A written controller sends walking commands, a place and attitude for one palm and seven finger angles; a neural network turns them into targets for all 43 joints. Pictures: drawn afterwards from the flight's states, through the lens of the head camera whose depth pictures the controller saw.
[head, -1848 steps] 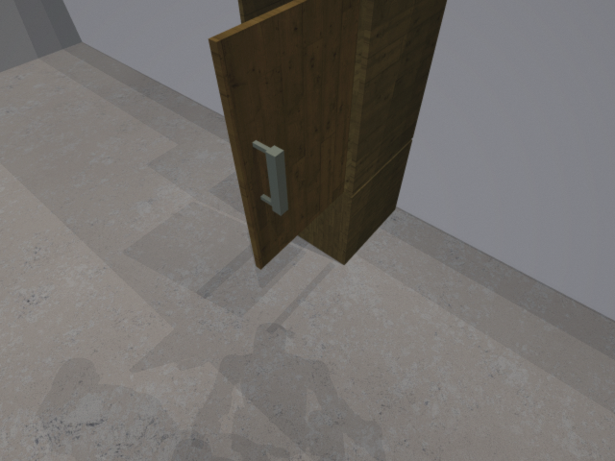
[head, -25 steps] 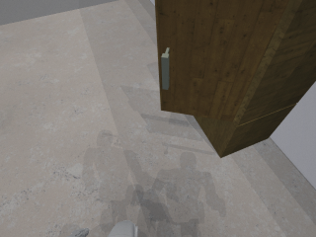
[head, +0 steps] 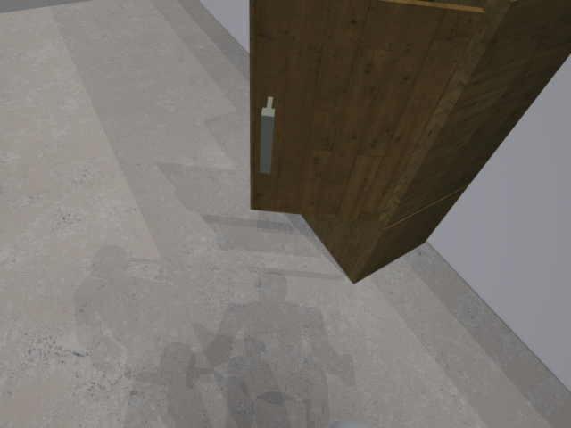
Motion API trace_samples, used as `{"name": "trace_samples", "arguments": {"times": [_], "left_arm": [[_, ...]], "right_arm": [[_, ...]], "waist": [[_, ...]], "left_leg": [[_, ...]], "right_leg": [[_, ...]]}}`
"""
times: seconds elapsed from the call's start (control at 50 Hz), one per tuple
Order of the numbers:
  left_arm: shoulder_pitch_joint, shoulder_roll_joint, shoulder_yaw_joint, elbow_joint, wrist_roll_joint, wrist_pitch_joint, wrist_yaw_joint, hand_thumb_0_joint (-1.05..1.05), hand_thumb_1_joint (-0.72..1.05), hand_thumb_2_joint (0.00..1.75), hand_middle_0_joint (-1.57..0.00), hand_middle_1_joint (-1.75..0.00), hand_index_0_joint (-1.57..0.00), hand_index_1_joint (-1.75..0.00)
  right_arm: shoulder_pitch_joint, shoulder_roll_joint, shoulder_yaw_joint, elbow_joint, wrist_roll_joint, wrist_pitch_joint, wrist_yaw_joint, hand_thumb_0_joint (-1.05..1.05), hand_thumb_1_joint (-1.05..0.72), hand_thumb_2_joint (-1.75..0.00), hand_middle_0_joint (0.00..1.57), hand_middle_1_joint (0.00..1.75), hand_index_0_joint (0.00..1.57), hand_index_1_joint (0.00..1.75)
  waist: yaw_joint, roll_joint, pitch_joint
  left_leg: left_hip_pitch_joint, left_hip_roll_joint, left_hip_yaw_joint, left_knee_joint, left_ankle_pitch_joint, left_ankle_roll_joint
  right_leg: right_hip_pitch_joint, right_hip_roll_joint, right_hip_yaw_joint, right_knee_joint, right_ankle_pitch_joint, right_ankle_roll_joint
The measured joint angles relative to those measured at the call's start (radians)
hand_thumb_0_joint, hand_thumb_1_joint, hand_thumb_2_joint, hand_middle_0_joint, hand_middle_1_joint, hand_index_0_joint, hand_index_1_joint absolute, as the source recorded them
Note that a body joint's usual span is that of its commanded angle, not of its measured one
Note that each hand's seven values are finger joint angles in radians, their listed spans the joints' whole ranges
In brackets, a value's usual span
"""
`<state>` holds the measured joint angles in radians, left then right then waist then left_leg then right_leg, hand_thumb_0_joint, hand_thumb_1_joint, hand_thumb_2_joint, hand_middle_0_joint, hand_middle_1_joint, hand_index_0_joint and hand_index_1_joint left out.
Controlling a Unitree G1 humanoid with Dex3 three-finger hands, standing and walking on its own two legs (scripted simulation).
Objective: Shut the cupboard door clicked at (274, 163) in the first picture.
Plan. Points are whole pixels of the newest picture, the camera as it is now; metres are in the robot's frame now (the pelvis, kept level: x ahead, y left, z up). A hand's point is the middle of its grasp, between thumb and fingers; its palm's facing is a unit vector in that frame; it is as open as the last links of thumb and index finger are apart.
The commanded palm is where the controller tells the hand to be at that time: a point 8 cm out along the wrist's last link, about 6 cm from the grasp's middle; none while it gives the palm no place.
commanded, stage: take the last steps up to it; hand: left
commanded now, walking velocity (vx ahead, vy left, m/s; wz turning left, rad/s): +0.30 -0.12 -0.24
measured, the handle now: (267, 136) +0.67 +0.09 -0.04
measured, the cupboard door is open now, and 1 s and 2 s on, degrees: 55 55 55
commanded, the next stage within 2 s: come to a stop and stand still in 0.68 s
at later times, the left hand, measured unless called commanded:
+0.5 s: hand out of the picture +0.11 +0.12 -0.18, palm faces -0.05 -0.98 -0.18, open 7.3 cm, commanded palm none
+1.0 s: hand (239, 331) +0.29 +0.10 -0.19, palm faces -0.05 -0.97 -0.22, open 7.3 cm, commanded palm none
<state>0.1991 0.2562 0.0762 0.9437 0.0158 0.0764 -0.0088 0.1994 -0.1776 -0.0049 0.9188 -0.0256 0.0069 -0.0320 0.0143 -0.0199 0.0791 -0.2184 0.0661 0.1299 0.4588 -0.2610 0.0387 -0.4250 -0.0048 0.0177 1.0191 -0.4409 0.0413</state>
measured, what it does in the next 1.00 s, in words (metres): walks ahead: right foot, then left foot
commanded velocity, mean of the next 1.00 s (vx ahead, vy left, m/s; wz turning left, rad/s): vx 0.12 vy -0.04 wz -0.04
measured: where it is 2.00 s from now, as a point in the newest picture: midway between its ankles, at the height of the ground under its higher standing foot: outside the picture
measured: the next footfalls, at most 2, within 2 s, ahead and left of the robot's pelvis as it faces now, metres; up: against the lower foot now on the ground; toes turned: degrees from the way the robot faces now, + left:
right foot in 0.24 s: +0.03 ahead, -0.15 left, +0.00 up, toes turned -8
left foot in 0.62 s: +0.28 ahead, +0.03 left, +0.00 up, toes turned +3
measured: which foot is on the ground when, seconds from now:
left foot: down 0.00-0.22, up 0.24-0.60, down 0.62-1.00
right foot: up 0.00-0.22, down 0.24-0.62, up 0.64-0.96, down 0.98-1.00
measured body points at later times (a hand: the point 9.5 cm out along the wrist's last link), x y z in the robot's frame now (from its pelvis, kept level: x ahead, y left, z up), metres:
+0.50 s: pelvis +0.09 -0.06 -0.01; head +0.11 -0.06 +0.44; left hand +0.11 +0.17 -0.17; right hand +0.09 -0.31 -0.16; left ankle +0.16 +0.06 -0.70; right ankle -0.01 -0.14 -0.75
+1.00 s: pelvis +0.23 -0.09 -0.01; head +0.24 -0.09 +0.43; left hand +0.30 +0.15 -0.17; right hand +0.22 -0.31 -0.17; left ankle +0.24 +0.03 -0.75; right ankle +0.26 -0.22 -0.75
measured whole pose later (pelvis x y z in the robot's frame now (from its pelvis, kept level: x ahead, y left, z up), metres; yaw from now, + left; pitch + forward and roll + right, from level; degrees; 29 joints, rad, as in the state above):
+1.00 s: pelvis +0.23 -0.09 -0.01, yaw -5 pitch -1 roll +2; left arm 0.22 0.19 0.05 1.01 0.02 0.02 0.02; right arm 0.26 -0.13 -0.03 1.07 -0.01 0.02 -0.02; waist 0.00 -0.04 0.06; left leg -0.23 0.04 0.14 0.54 -0.28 0.00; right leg -0.32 -0.06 -0.01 0.56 -0.20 0.01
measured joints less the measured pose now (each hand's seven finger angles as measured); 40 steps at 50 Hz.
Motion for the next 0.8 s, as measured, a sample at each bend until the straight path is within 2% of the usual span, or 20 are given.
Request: {"name": "trace_samples", "arguments": {"times": [0.08,0.16,0.22,0.24,0.28,0.32,0.36,0.42,0.52,0.6,0.62,0.66,0.7,0.72,0.76,0.8], "left_arm": [[-0.015,-0.010,-0.008,0.010,0.003,0.002,-0.006,0.00,0.91,0.90,-0.20,-0.30,-0.19,-0.30],[-0.028,-0.030,-0.017,0.020,0.008,0.000,-0.023,0.00,0.91,0.90,-0.20,-0.30,-0.19,-0.30],[-0.030,-0.041,-0.023,0.016,0.009,-0.023,-0.034,0.00,0.91,0.90,-0.20,-0.30,-0.19,-0.30],[-0.030,-0.045,-0.023,0.016,0.011,-0.038,-0.032,0.00,0.91,0.90,-0.20,-0.30,-0.19,-0.30],[-0.028,-0.067,-0.029,0.024,0.008,-0.059,-0.020,0.00,0.91,0.90,-0.20,-0.30,-0.20,-0.30],[-0.006,-0.081,-0.033,0.029,0.005,-0.075,-0.008,0.00,0.91,0.90,-0.20,-0.30,-0.20,-0.30],[0.023,-0.088,-0.035,0.043,0.001,-0.090,0.003,0.00,0.91,0.90,-0.20,-0.30,-0.20,-0.30],[0.061,-0.087,-0.036,0.080,-0.002,-0.102,0.013,0.00,0.92,0.90,-0.20,-0.30,-0.20,-0.30],[0.114,-0.091,-0.045,0.142,-0.001,-0.113,0.015,0.00,0.92,0.90,-0.20,-0.30,-0.20,-0.30],[0.157,-0.096,-0.046,0.184,-0.001,-0.109,0.016,0.00,0.92,0.90,-0.20,-0.30,-0.20,-0.30],[0.168,-0.097,-0.045,0.192,-0.004,-0.105,0.016,0.00,0.92,0.90,-0.20,-0.30,-0.20,-0.30],[0.167,-0.093,-0.046,0.200,-0.012,-0.088,0.017,0.00,0.91,0.90,-0.20,-0.30,-0.20,-0.30],[0.154,-0.089,-0.045,0.197,-0.008,-0.074,0.018,0.00,0.91,0.90,-0.20,-0.30,-0.20,-0.30],[0.141,-0.088,-0.042,0.191,-0.005,-0.070,0.016,0.00,0.91,0.90,-0.20,-0.30,-0.20,-0.30],[0.108,-0.089,-0.037,0.170,0.002,-0.065,0.011,0.01,0.91,0.90,-0.20,-0.30,-0.20,-0.30],[0.078,-0.091,-0.033,0.140,0.005,-0.065,0.008,0.00,0.91,0.90,-0.20,-0.30,-0.20,-0.30]], "right_arm": [[0.038,-0.004,-0.011,0.031,-0.006,0.000,0.008,0.00,-0.90,-0.90,0.20,0.30,0.20,0.30],[0.089,-0.023,-0.026,0.070,-0.012,-0.001,0.016,0.00,-0.90,-0.90,0.20,0.30,0.20,0.30],[0.137,-0.043,-0.036,0.102,-0.008,-0.001,0.018,0.00,-0.90,-0.90,0.20,0.30,0.20,0.30],[0.151,-0.050,-0.039,0.114,-0.003,0.001,0.019,0.00,-0.90,-0.90,0.20,0.30,0.20,0.30],[0.159,-0.066,-0.046,0.143,-0.001,0.021,0.021,0.01,-0.90,-0.90,0.20,0.29,0.20,0.30],[0.160,-0.068,-0.049,0.161,-0.003,0.028,0.024,0.01,-0.90,-0.90,0.20,0.29,0.20,0.30],[0.149,-0.062,-0.051,0.162,-0.005,0.023,0.030,0.01,-0.91,-0.90,0.20,0.29,0.20,0.30],[0.121,-0.047,-0.052,0.143,-0.006,0.010,0.038,0.01,-0.91,-0.90,0.20,0.29,0.20,0.30],[0.054,-0.016,-0.044,0.115,-0.002,-0.005,0.048,0.01,-0.91,-0.90,0.20,0.29,0.20,0.30],[0.009,0.007,-0.032,0.099,-0.002,-0.030,0.047,0.01,-0.91,-0.90,0.20,0.29,0.20,0.30],[0.003,0.010,-0.029,0.094,-0.006,-0.043,0.044,0.01,-0.91,-0.90,0.20,0.29,0.20,0.30],[-0.010,0.025,-0.022,0.084,-0.012,-0.061,0.034,0.00,-0.91,-0.90,0.20,0.29,0.20,0.30],[-0.009,0.036,-0.016,0.079,-0.009,-0.063,0.027,0.00,-0.91,-0.90,0.20,0.29,0.20,0.30],[-0.004,0.039,-0.016,0.079,-0.007,-0.061,0.022,0.00,-0.91,-0.90,0.20,0.29,0.20,0.30],[0.008,0.034,-0.025,0.082,-0.004,-0.060,0.008,0.00,-0.92,-0.90,0.20,0.29,0.20,0.30],[0.023,0.024,-0.025,0.094,-0.004,-0.055,0.007,0.00,-0.93,-0.90,0.20,0.29,0.20,0.30]], "waist": [[-0.022,0.016,-0.008],[-0.051,0.039,-0.031],[-0.064,0.046,-0.052],[-0.062,0.047,-0.060],[-0.063,0.074,-0.062],[-0.058,0.070,-0.068],[-0.053,0.054,-0.068],[-0.056,0.038,-0.062],[-0.044,0.026,-0.034],[-0.024,0.007,-0.015],[-0.024,0.001,-0.012],[-0.020,-0.022,-0.001],[-0.016,-0.032,0.001],[-0.016,-0.033,0.000],[-0.015,-0.025,0.002],[-0.013,-0.011,0.000]], "left_leg": [[0.016,0.016,0.028,0.003,-0.014,-0.010],[0.030,0.033,0.056,0.019,-0.040,-0.029],[0.026,0.043,0.068,0.073,-0.081,-0.054],[0.010,0.047,0.065,0.125,-0.128,-0.058],[-0.056,0.045,-0.002,0.303,-0.244,-0.058],[-0.132,0.025,-0.038,0.468,-0.241,-0.060],[-0.199,0.018,-0.045,0.554,-0.191,-0.069],[-0.273,0.026,-0.048,0.547,-0.100,-0.083],[-0.303,0.034,-0.039,0.368,-0.024,-0.079],[-0.228,0.000,-0.018,0.183,0.032,-0.050],[-0.206,-0.010,-0.015,0.155,0.094,-0.021],[-0.198,-0.020,0.006,0.207,0.058,0.021],[-0.161,-0.026,0.023,0.195,0.014,0.030],[-0.139,-0.029,0.027,0.170,0.013,0.028],[-0.096,-0.037,0.027,0.107,0.035,0.019],[-0.059,-0.040,0.022,0.049,0.054,0.020]], "right_leg": [[0.048,-0.017,-0.029,-0.135,-0.002,-0.008],[0.111,-0.014,-0.068,-0.277,-0.002,-0.030],[0.207,-0.004,-0.089,-0.482,0.082,-0.054],[0.224,-0.001,-0.081,-0.520,0.092,-0.067],[0.236,0.020,-0.094,-0.506,0.096,-0.078],[0.274,0.024,-0.098,-0.541,0.104,-0.085],[0.317,0.025,-0.094,-0.594,0.119,-0.088],[0.373,0.033,-0.098,-0.662,0.131,-0.091],[0.447,0.054,-0.106,-0.710,0.106,-0.089],[0.477,0.048,-0.102,-0.635,0.017,-0.073],[0.457,0.040,-0.100,-0.555,-0.023,-0.072],[0.344,0.024,-0.073,-0.258,-0.073,-0.085],[0.218,0.019,-0.049,-0.002,-0.078,-0.094],[0.163,0.010,-0.049,0.069,-0.054,-0.092],[0.076,-0.014,-0.053,0.107,-0.004,-0.082],[0.021,-0.036,-0.056,0.049,0.028,-0.072]]}}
